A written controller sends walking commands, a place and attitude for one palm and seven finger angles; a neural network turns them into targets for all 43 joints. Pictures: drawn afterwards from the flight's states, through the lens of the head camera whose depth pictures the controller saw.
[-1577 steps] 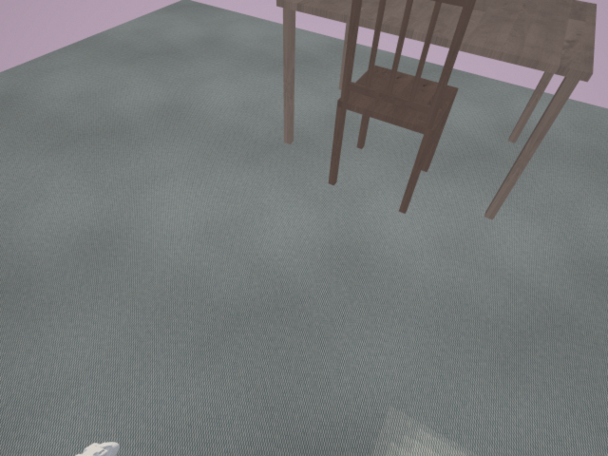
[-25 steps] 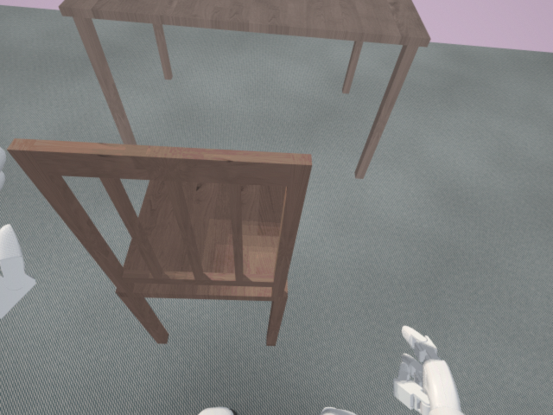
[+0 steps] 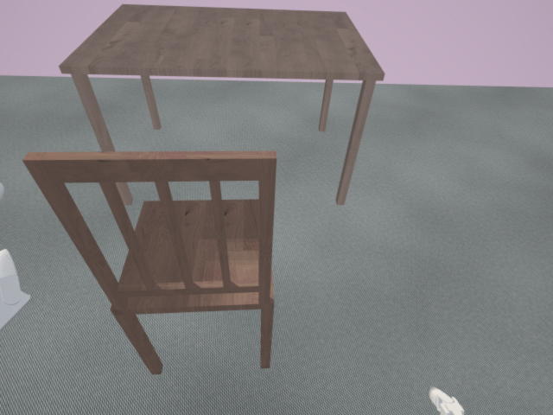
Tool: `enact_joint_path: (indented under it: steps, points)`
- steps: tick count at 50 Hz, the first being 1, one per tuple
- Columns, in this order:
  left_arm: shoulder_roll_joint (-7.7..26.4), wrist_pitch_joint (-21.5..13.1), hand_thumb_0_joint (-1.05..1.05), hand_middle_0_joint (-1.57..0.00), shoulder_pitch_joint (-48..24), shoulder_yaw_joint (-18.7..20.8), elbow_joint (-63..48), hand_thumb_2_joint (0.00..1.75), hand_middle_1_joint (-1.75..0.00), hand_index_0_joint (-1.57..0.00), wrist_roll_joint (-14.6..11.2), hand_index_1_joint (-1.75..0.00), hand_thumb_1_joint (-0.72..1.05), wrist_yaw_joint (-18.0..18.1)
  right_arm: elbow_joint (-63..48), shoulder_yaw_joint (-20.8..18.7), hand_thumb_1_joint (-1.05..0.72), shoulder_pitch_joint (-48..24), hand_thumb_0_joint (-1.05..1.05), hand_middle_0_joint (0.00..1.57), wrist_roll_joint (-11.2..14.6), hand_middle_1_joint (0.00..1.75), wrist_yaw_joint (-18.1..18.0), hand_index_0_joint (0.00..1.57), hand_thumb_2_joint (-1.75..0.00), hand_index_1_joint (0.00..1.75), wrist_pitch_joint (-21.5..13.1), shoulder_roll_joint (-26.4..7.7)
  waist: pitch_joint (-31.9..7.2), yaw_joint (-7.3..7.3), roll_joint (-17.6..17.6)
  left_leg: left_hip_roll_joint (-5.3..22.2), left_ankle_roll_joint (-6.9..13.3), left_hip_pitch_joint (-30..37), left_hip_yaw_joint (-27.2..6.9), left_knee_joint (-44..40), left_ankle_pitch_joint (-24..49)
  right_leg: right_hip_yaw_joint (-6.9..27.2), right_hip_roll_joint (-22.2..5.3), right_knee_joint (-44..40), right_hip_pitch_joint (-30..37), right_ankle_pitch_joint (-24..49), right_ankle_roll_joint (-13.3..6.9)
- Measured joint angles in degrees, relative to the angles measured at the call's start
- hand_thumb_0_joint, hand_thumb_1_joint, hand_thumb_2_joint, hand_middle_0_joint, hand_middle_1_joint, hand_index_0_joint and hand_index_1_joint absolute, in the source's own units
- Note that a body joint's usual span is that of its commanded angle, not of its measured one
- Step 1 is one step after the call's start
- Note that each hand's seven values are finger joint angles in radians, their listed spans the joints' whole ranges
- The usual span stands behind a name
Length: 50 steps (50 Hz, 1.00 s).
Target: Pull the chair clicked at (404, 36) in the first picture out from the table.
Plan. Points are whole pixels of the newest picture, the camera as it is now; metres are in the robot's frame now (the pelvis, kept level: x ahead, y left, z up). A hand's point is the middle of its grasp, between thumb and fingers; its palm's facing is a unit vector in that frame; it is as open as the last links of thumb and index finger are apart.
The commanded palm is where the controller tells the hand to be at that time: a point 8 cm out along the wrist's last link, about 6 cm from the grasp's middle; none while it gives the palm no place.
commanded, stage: stop stepping back and stand still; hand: left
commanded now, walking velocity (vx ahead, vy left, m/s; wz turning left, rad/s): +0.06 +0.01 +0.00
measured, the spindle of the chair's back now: (177, 240) +0.46 +0.21 -0.06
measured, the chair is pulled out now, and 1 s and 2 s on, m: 0.65 0.65 0.65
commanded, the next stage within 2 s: let the arm hang, fingers relaxed in 0.14 s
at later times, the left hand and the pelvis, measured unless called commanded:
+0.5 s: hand out of the picture +0.09 +0.14 -0.15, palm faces +0.01 -0.99 -0.13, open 7.3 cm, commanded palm none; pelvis +0.00 -0.01 +0.00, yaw +1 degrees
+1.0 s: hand out of the picture -0.05 +0.15 -0.17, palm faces +0.06 -0.98 -0.20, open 7.3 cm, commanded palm none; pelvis -0.01 -0.02 +0.00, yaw +1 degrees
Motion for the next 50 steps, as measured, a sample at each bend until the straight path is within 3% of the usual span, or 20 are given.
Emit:
enact_joint_path:
  steps: [7, 12, 13, 17, 20, 25, 26, 30, 37, 50]
  points:
    - [-2.9, 0.9, 0.01, -0.21, -0.54, -2.36, 1.32, 0.9, -0.3, -0.22, -0.59, -0.31, 0.89, -0.09, 1.88, 1.36, -0.91, -2.97, 0.02, 0.2, -0.33, 0.3, 0.73, 0.2, -0.9, 0.3, 0.85, 1.02, 0.96, 2.29, 1.41, 0.97, -0.55, 1.17, 0.41, -1.8, 0.59, 0.48, 0.94, -1.79, 0.89, 0.27, 0.02]
    - [-3.71, 1.99, 0.01, -0.22, -1.82, -4.01, 1.54, 0.9, -0.3, -0.22, -0.85, -0.31, 0.89, -0.1, 1.23, 1.62, -0.9, -5.47, 0.02, 0.2, -0.33, 0.3, 0.69, 0.2, -0.9, 0.3, 1.13, 1.26, 1.82, 2.76, 0.97, 0.83, -0.73, 2.96, 0.66, -3.89, 1.26, 0.7, 0.78, -2.95, 2.19, 0.51, -0.05]
    - [-3.49, 1.42, 0.01, -0.21, -3.31, -5.09, 4.03, 0.9, -0.3, -0.21, 0.33, -0.31, 0.89, -0.91, 1.84, 1.16, -0.9, -6.07, 0.02, 0.2, -0.55, 0.3, 1.73, 0.2, -0.9, 0.3, 0.49, 0.86, 1.35, 2.84, 1.2, 0.64, -0.68, 2.06, 0.45, -3.44, 1.33, 0.48, 0.6, -2.03, 1.17, 0.39, -0.07]
    - [-7.38, 8.56, 0.0, -0.21, -14.26, -14.38, 28.67, 0.9, -0.3, -0.21, 2.56, -0.3, 0.89, -5.45, 6.63, -0.01, -0.91, -9.41, 0.01, 0.2, -1.56, 0.3, 4.36, 0.2, -0.9, 0.3, 4.25, -1.44, -0.34, 3.45, 3.0, -0.89, -0.33, -0.8, -0.29, -0.64, 0.61, -0.3, -0.97, 2.65, -2.01, -2.13, 0.28]
    - [-11.73, 13.98, 0.0, -0.2, -18.68, -19.94, 48.77, 0.9, -0.3, -0.2, 2.94, -0.3, 0.9, -6.77, 8.88, 0.61, -0.91, -10.12, 0.01, 0.2, -2.26, 0.3, 4.98, 0.2, -0.9, 0.3, 7.29, -1.09, 0.29, 2.77, 2.34, -1.56, -0.19, -0.79, -0.32, 0.35, 0.18, -0.32, -1.67, 5.05, -2.55, -3.38, 0.21]
    - [-17.38, 16.52, 0.01, -0.2, -17.22, -26.45, 69.97, 0.9, -0.3, -0.2, 2.23, -0.3, 0.91, -7.92, 12.78, 2.26, -0.91, -7.36, 0.01, 0.2, -2.42, 0.3, 5.02, 0.2, -0.9, 0.3, 8.96, 1.25, 2.98, 1.75, -1.35, -1.13, -0.63, 0.98, -0.57, -0.61, 0.51, -0.53, -1.22, 4.28, -0.86, -3.13, -0.06]
    - [-17.76, 15.48, -0.02, -0.21, -17.01, -24.68, 71.31, 0.9, -0.3, -0.21, 1.04, -0.3, 0.96, -6.81, 13.77, 2.3, -0.91, -6.23, 0.01, 0.2, -2.36, 0.3, 4.87, 0.2, -0.9, 0.3, 9.08, 1.75, 3.39, 1.98, -1.88, -0.89, -0.81, 0.86, -1.11, -0.78, 0.72, -1.08, -0.93, 3.51, -0.52, -2.74, -0.23]
    - [-14.8, 14.34, -0.07, -0.21, -16.39, -24.18, 76.05, 0.9, -0.3, -0.21, 1.83, -0.3, 1.02, -6.77, 17.91, 1.5, -0.92, -2.47, 0.01, 0.2, -2.43, 0.3, 4.01, 0.2, -0.9, 0.3, 10.06, 2.25, 4.48, 3.32, -1.98, -0.15, -1.35, 0.9, -2.25, -1.83, 1.65, -2.2, -0.02, 0.72, 0.57, -1.13, -0.91]
    - [-12.62, 14.65, -0.03, -0.21, -12.69, -25.02, 84.01, 0.9, -0.3, -0.21, 1.86, -0.3, 0.96, -7.2, 21.91, 0.81, -0.92, 2.16, 0.01, 0.2, -2.18, 0.3, 3.72, 0.2, -0.9, 0.3, 10.34, 1.35, 4.84, 3.0, 0.26, -0.03, -1.42, 1.41, -2.08, -3.43, 2.57, -2.04, 0.08, -0.51, 0.81, -0.31, -1.08]
    - [-16.87, 13.89, 0.0, -0.2, -11.66, -26.4, 88.26, 0.9, -0.3, -0.2, 1.55, -0.3, 0.91, -6.83, 25.26, 1.65, -0.91, 3.59, 0.01, 0.2, -1.94, 0.3, 3.49, 0.2, -0.9, 0.3, 9.6, 4.55, 3.36, 3.11, 1.61, 0.22, -1.74, 2.17, -1.6, -3.84, 2.75, -1.54, 0.24, 0.74, 0.57, -0.83, -1.62]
